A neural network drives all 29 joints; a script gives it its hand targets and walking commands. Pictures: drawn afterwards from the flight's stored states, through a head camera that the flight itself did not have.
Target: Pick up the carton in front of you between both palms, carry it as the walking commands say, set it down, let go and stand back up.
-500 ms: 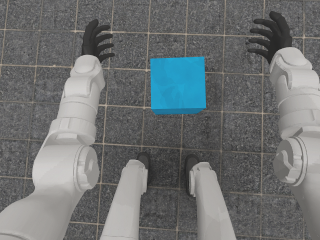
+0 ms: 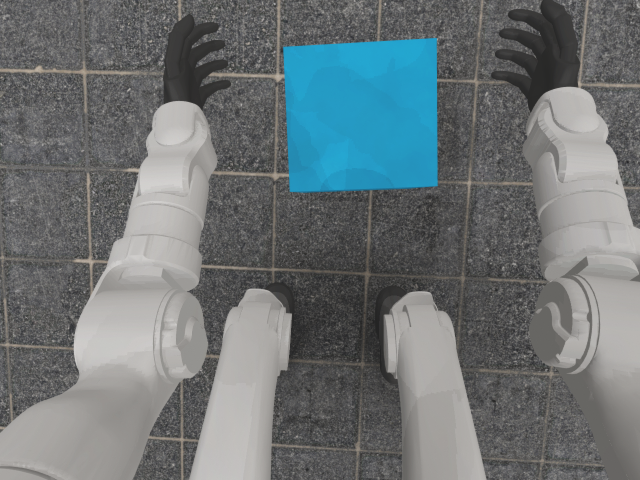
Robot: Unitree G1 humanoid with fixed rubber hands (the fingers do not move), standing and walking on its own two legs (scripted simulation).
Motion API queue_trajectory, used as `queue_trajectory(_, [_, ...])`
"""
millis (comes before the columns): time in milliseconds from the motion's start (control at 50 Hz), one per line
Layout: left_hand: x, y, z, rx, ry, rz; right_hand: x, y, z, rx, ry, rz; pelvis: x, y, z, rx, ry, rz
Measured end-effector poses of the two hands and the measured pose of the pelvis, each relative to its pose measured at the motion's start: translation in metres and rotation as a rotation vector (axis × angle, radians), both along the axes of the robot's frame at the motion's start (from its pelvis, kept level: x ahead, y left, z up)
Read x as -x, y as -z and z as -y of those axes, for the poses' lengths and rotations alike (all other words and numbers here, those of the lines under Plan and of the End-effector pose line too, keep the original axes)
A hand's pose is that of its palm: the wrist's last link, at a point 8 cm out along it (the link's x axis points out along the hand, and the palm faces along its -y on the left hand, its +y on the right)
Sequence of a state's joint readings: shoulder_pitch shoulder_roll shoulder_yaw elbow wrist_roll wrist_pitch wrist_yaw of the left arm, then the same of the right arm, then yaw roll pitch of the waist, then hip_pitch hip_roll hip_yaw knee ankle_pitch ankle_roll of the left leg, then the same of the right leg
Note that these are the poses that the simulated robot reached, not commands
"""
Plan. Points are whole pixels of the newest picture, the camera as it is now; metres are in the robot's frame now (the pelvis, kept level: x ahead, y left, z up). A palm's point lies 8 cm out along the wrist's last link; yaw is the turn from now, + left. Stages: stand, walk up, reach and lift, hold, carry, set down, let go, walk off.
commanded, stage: reach and lift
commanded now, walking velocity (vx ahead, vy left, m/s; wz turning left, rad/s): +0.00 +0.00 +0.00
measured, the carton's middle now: (356, 131) +0.51 -0.04 -0.42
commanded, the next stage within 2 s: none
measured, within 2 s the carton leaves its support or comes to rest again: leaves its support in 1.36 s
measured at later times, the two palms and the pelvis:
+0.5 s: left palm (235, 130) +0.50 +0.15 -0.34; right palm (477, 122) +0.51 -0.22 -0.35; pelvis -0.05 +0.00 -0.16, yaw +1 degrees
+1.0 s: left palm (250, 124) +0.51 +0.13 -0.35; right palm (457, 119) +0.51 -0.19 -0.35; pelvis -0.05 +0.00 -0.17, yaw +0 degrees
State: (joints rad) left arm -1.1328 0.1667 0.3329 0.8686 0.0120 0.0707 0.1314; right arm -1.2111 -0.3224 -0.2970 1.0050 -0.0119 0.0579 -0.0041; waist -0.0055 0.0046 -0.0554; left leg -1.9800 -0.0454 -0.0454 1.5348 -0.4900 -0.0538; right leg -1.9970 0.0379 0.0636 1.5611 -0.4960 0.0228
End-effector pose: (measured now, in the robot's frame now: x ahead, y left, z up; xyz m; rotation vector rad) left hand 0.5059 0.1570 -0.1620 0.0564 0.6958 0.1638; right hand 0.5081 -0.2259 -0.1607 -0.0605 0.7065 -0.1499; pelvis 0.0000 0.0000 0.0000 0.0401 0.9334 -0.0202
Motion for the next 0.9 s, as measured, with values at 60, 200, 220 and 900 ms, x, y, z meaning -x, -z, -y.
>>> queue_trajectory(60, [0.0,0.031,-0.001,0.0,0.005,0.003,0.003,0.032,0.003,0.005,0.002,0.005,0.009,0.031,-0.002,-0.001,-0.002,0.018])
queue_trajectory(200, [0.0,0.086,0.0,0.006,0.01,0.008,0.003,0.088,0.003,-0.002,0.002,0.02,0.031,0.094,-0.005,-0.003,-0.003,0.106])
queue_trajectory(220, [0.0,0.092,0.001,0.008,0.01,0.005,0.002,0.094,0.002,-0.004,0.002,0.019,0.033,0.101,-0.005,-0.003,-0.003,0.12])
queue_trajectory(900, [-0.006,0.184,0.014,0.035,0.045,-0.029,-0.004,0.187,-0.025,-0.019,-0.017,-0.019,0.04,0.173,-0.004,0.009,-0.005,0.274])
